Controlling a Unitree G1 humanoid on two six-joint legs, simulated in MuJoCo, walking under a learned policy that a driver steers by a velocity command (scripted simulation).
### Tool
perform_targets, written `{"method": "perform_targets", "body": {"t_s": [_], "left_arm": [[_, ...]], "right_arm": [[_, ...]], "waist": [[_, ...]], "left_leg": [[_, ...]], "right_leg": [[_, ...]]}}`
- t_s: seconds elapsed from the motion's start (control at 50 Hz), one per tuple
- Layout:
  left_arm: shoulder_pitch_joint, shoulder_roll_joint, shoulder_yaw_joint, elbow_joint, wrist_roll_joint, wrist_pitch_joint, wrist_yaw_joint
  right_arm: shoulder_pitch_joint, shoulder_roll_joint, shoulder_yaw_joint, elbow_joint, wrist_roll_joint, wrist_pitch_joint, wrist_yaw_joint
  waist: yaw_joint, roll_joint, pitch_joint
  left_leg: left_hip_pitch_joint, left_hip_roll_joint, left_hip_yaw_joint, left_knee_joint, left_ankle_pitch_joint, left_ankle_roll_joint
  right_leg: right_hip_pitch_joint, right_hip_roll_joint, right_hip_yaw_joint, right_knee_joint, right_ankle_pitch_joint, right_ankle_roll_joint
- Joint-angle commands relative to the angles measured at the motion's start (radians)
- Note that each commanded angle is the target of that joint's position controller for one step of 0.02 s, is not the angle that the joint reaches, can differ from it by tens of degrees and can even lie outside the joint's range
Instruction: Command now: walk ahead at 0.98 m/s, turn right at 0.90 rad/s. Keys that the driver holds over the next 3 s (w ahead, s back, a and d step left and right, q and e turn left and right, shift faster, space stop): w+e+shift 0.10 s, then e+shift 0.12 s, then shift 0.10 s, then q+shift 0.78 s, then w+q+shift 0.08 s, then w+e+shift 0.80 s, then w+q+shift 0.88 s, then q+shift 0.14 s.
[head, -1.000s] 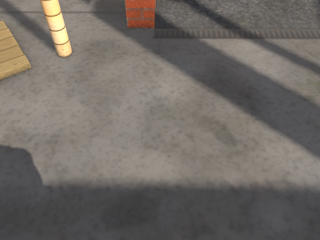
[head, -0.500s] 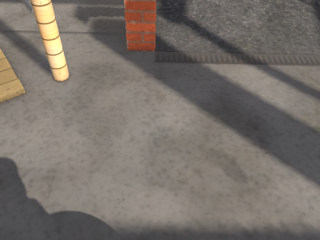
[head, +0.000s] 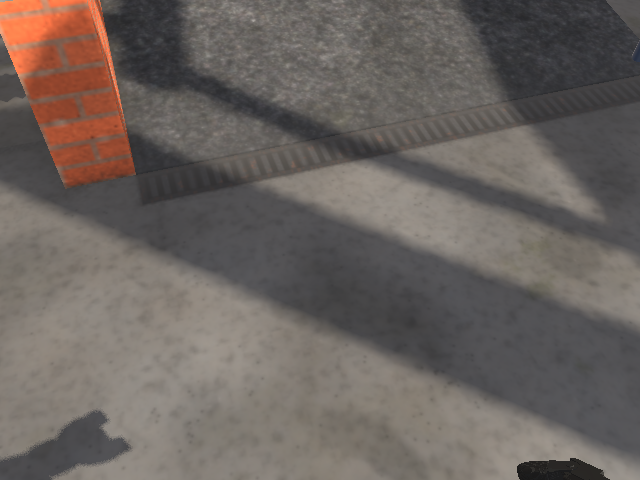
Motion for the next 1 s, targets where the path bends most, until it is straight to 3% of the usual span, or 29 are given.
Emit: {"method": "perform_targets", "body": {"t_s": [0.02,0.06,0.12,0.16,0.18,0.2,0.22,0.24,0.26,0.28,0.3,0.32,0.36,0.44,0.52,0.56,0.58,0.6,0.62,0.64,0.66,0.68,0.72,0.76,0.86,0.92,0.96,0.98,1.0], "left_arm": [[-0.045,0.131,0.021,-0.1,-0.006,-0.042,0.001],[0.008,0.149,0.032,-0.093,-0.009,-0.032,-0.002],[0.033,0.171,0.038,-0.1,-0.014,-0.023,0.006],[0.026,0.211,0.049,-0.107,-0.01,-0.021,0.016],[-0.053,0.239,0.055,-0.129,-0.016,-0.023,0.014],[-0.112,0.189,0.045,-0.163,-0.028,-0.031,0.011],[-0.08,0.03,0.011,-0.201,-0.029,-0.024,0.027],[0.105,0.004,-0.032,-0.234,-0.058,-0.011,0.02],[0.039,0.114,-0.01,-0.235,-0.061,0.017,0.029],[-0.075,0.165,0.005,-0.262,-0.059,0.039,0.031],[-0.113,0.152,0.006,-0.272,-0.045,0.051,0.032],[-0.135,0.13,0.008,-0.291,-0.038,0.058,0.031],[-0.118,0.043,-0.015,-0.321,-0.031,0.065,0.026],[-0.182,0.014,-0.047,-0.325,-0.003,0.036,0.01],[-0.307,0.109,-0.027,-0.366,0.0,0.029,0.006],[-0.294,0.145,-0.007,-0.36,0.012,0.025,0.017],[-0.27,0.189,0.008,-0.363,0.022,0.024,0.028],[-0.208,0.249,0.019,-0.377,0.047,0.033,0.047],[-0.203,0.224,0.013,-0.387,0.059,0.049,0.042],[-0.245,0.177,0.006,-0.404,0.034,0.058,0.034],[-0.291,0.138,-0.003,-0.404,0.012,0.062,0.033],[-0.344,0.118,-0.007,-0.406,0.004,0.063,0.034],[-0.417,0.116,-0.004,-0.402,0.016,0.06,0.038],[-0.431,0.108,0.001,-0.392,0.023,0.055,0.049],[-0.423,0.153,0.03,-0.363,0.009,0.057,0.064],[-0.404,0.178,0.048,-0.339,-0.014,0.056,0.049],[-0.393,0.153,0.048,-0.32,-0.035,0.06,0.039],[-0.34,0.115,0.043,-0.295,-0.03,0.068,0.032],[-0.338,0.066,0.03,-0.338,0.015,0.076,0.028]], "right_arm": [[-0.103,-0.081,-0.001,-0.11,0.01,0.011,0.009],[-0.15,-0.085,0.005,-0.124,0.031,0.009,0.014],[-0.162,-0.098,0.005,-0.153,0.034,0.007,0.013],[-0.043,-0.167,-0.022,-0.133,0.036,-0.005,-0.011],[0.112,-0.213,-0.039,-0.099,0.037,-0.015,-0.029],[0.306,-0.274,-0.059,-0.048,0.019,-0.026,-0.045],[0.435,-0.32,-0.066,-0.02,-0.007,-0.026,-0.049],[0.376,-0.28,-0.067,-0.051,0.04,-0.037,-0.03],[0.255,-0.202,-0.066,-0.106,0.043,-0.022,-0.034],[0.198,-0.137,-0.053,-0.099,0.046,-0.017,-0.034],[0.155,-0.132,-0.048,-0.086,0.052,-0.015,-0.028],[0.132,-0.142,-0.051,-0.067,0.061,-0.015,-0.022],[0.121,-0.159,-0.057,-0.026,0.07,-0.024,-0.011],[0.071,-0.217,-0.075,0.01,0.092,-0.023,0.003],[0.099,-0.29,-0.096,0.015,0.113,0.001,-0.008],[0.119,-0.267,-0.09,0.016,0.115,0.014,-0.015],[0.149,-0.218,-0.078,0.012,0.107,0.016,-0.017],[0.184,-0.138,-0.053,-0.012,0.085,0.017,-0.014],[0.323,-0.136,-0.052,-0.002,0.103,0.027,-0.014],[0.325,-0.228,-0.078,0.008,0.11,0.049,-0.017],[0.293,-0.245,-0.092,0.001,0.113,0.072,-0.026],[0.289,-0.242,-0.099,0.006,0.108,0.096,-0.04],[0.295,-0.22,-0.103,-0.009,0.099,0.135,-0.053],[0.271,-0.178,-0.098,-0.044,0.097,0.148,-0.055],[0.186,-0.14,-0.085,-0.117,0.09,0.149,-0.015],[0.184,-0.17,-0.101,-0.137,0.093,0.162,0.007],[0.24,-0.178,-0.118,-0.119,0.089,0.169,0.003],[0.287,-0.229,-0.14,-0.107,0.079,0.166,-0.009],[0.306,-0.388,-0.175,-0.134,0.072,0.157,-0.03]], "waist": [[-0.026,0.028,0.125],[0.021,-0.015,0.096],[0.043,-0.061,0.036],[-0.009,-0.082,-0.067],[-0.119,-0.075,-0.117],[-0.198,-0.059,-0.219],[-0.179,0.163,-0.331],[-0.093,0.43,-0.624],[-0.118,0.284,-0.548],[-0.124,0.163,-0.358],[-0.092,0.033,-0.251],[-0.064,0.028,-0.148],[-0.015,0.068,-0.071],[-0.008,0.092,-0.123],[-0.015,0.099,-0.107],[0.004,0.101,-0.104],[0.003,0.058,-0.126],[0.006,-0.136,-0.212],[-0.026,-0.281,-0.34],[-0.022,-0.198,-0.308],[-0.038,-0.166,-0.233],[-0.056,-0.132,-0.188],[-0.091,-0.133,-0.127],[-0.093,-0.134,-0.116],[-0.068,-0.13,-0.158],[-0.069,-0.15,-0.154],[-0.1,-0.102,-0.146],[-0.104,0.031,-0.097],[-0.065,0.4,-0.04]], "left_leg": [[0.113,-0.041,0.112,-0.24,0.207,-0.022],[0.204,-0.102,0.144,-0.389,0.351,-0.008],[0.28,-0.155,0.135,-0.579,0.363,0.032],[0.502,-0.218,0.113,-0.661,0.344,0.046],[0.662,-0.187,0.078,-0.726,0.394,0.048],[0.903,-0.066,0.019,-0.683,0.477,0.061],[1.166,0.265,-0.17,-0.504,1.102,0.082],[1.37,0.423,-0.558,-0.552,0.959,0.285],[1.228,0.338,-0.468,-0.628,0.739,0.28],[1.062,0.258,-0.29,-0.658,0.716,0.253],[0.908,0.212,-0.214,-0.692,0.732,0.242],[0.775,0.178,-0.163,-0.745,0.73,0.254],[0.581,0.143,-0.09,-0.839,0.72,0.264],[0.444,0.046,0.061,-0.854,0.825,0.264],[0.481,0.054,-0.026,-0.786,0.574,0.212],[0.443,0.005,-0.053,-0.691,0.399,0.152],[0.382,-0.066,-0.028,-0.577,0.251,0.101],[0.188,-0.164,0.052,-0.298,-0.202,0.032],[0.101,-0.175,0.049,-0.06,-0.475,0.004],[0.068,-0.132,0.029,0.065,-0.424,-0.019],[0.011,-0.106,0.049,0.116,-0.356,-0.034],[0.008,-0.08,0.049,0.134,-0.296,-0.053],[0.082,-0.067,0.073,0.162,-0.206,-0.081],[0.106,-0.056,0.092,0.1,-0.144,-0.083],[0.252,-0.037,0.134,-0.205,-0.06,-0.031],[0.336,-0.063,0.184,-0.358,-0.063,0.017],[0.465,-0.116,0.213,-0.532,0.037,0.072],[0.549,-0.101,0.115,-0.654,0.191,0.122],[0.68,0.164,-0.307,-0.725,0.585,0.262]], "right_leg": [[-0.29,-0.231,0.291,-0.225,0.36,-0.103],[-0.244,-0.211,0.281,-0.201,0.547,-0.045],[-0.05,-0.227,0.286,-0.091,0.772,0.001],[0.008,-0.216,0.314,0.148,1.001,0.074],[-0.036,-0.192,0.328,0.359,0.963,0.103],[-0.166,-0.156,0.297,0.6,0.732,0.124],[-0.406,-0.059,0.139,0.954,-0.361,0.131],[-0.579,-0.1,0.208,1.184,-0.405,0.178],[-0.589,-0.196,0.156,1.172,-0.297,0.205],[-0.62,-0.226,0.086,1.132,-0.242,0.226],[-0.609,-0.254,0.053,1.123,-0.228,0.242],[-0.612,-0.273,0.036,1.077,-0.223,0.244],[-0.52,-0.295,0.037,0.903,-0.22,0.232],[-0.273,-0.263,-0.031,0.434,0.086,0.227],[-0.224,-0.232,0.003,0.227,0.22,0.206],[-0.106,-0.226,-0.014,0.105,0.326,0.175],[-0.009,-0.309,0.035,0.08,0.516,0.137],[0.185,-0.568,0.227,0.124,0.939,0.034],[0.209,-0.742,0.373,0.106,0.97,-0.109],[0.152,-0.685,0.337,0.062,0.757,-0.12],[0.106,-0.624,0.263,0.028,0.536,-0.08],[0.036,-0.584,0.208,-0.01,0.394,-0.051],[-0.123,-0.547,0.095,-0.063,0.339,-0.035],[-0.152,-0.544,0.015,-0.085,0.326,-0.035],[-0.12,-0.58,-0.109,-0.054,0.345,-0.016],[-0.091,-0.611,-0.145,-0.006,0.305,0.026],[-0.142,-0.574,-0.203,0.116,0.168,0.111],[-0.257,-0.498,-0.265,0.29,0.025,0.184],[-0.609,-0.347,-0.318,0.668,-0.383,0.296]]}}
